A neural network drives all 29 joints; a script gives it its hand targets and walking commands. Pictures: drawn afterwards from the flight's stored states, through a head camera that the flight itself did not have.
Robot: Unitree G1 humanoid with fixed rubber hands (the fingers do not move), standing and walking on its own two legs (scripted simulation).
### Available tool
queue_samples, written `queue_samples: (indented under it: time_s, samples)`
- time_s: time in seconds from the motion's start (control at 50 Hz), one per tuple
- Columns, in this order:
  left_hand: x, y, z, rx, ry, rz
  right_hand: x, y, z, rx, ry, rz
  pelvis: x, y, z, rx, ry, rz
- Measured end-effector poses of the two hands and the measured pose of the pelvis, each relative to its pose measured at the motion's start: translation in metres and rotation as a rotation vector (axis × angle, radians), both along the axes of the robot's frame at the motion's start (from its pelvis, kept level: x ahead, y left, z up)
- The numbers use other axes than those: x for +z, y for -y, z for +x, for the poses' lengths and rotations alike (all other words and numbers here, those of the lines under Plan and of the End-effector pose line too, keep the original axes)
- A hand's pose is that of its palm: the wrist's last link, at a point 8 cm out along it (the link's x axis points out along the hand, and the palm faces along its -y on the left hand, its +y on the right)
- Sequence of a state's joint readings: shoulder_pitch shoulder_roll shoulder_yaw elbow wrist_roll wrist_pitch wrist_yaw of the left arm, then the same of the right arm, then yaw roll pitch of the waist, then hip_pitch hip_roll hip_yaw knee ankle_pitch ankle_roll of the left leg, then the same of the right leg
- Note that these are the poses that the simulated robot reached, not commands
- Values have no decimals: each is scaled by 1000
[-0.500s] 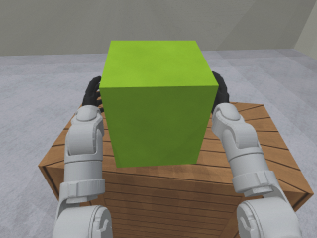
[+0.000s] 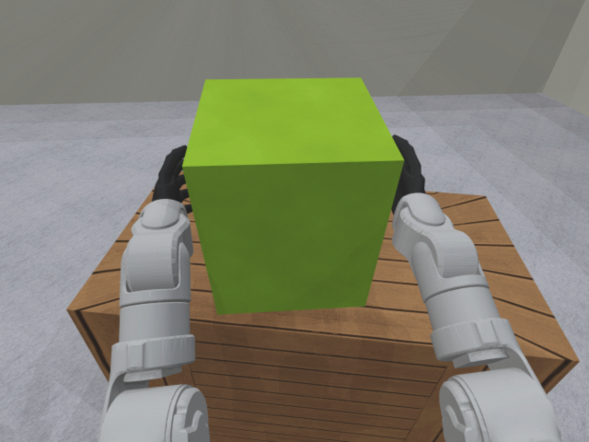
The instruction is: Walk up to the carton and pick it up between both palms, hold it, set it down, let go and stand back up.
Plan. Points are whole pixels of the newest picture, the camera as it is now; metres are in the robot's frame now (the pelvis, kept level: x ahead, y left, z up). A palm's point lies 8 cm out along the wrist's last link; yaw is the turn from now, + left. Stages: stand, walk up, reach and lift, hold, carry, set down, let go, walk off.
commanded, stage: hold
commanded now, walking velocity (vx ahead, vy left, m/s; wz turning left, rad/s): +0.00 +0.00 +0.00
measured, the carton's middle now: (288, 197) +0.39 +0.00 +0.19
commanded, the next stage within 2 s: set down in 1.26 s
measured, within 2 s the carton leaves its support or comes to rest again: neither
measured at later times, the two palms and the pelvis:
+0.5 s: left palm (166, 207) +0.36 +0.16 +0.20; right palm (403, 195) +0.36 -0.14 +0.21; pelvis +0.00 +0.00 +0.00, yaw +0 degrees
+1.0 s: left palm (166, 206) +0.36 +0.16 +0.20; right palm (402, 196) +0.36 -0.14 +0.21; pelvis +0.00 +0.00 +0.00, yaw +0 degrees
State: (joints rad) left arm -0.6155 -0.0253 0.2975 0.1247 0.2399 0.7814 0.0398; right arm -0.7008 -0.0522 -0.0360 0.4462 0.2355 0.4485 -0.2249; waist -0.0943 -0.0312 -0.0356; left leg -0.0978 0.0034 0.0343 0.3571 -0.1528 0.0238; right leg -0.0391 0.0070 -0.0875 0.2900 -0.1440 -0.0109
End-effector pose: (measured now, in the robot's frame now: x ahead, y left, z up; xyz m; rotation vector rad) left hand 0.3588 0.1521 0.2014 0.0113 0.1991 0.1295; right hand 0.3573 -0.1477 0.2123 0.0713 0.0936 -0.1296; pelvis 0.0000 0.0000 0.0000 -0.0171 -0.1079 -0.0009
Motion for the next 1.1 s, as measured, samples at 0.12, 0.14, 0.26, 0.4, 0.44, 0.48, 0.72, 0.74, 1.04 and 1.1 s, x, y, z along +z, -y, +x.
queue_samples:
  time_s: [0.12,0.14,0.26,0.4,0.44,0.48,0.72,0.74,1.04,1.1]
  samples:
    - [1,-2,-1,2,-1,4,2,-2,0,4,-1,-1,0,0,-1,6,2,-1]
    - [1,-2,-1,3,-2,5,2,-2,0,4,-2,-2,0,0,-2,7,4,-1]
    - [1,-2,-1,2,-10,1,0,-2,0,1,-9,8,0,-1,-2,5,1,0]
    - [3,-2,-2,3,-2,2,3,-2,0,4,-2,-1,0,-1,-3,0,1,0]
    - [2,-3,-2,4,-5,5,3,-3,0,5,-5,-3,0,-1,-4,-1,4,0]
    - [1,-3,-3,5,-9,3,3,-4,-1,6,-8,-2,0,-1,-4,-1,2,0]
    - [1,-6,-3,11,-6,-2,1,-6,0,11,-5,3,0,-1,-4,4,3,-1]
    - [1,-6,-3,12,-5,-1,2,-6,1,11,-4,4,0,-1,-4,4,2,-1]
    - [1,-4,-1,8,-4,6,0,-4,2,9,-3,-4,0,-2,-1,5,4,-3]
    - [-1,-4,-1,7,-6,6,0,-4,1,9,-4,-5,0,-2,-1,3,4,-3]
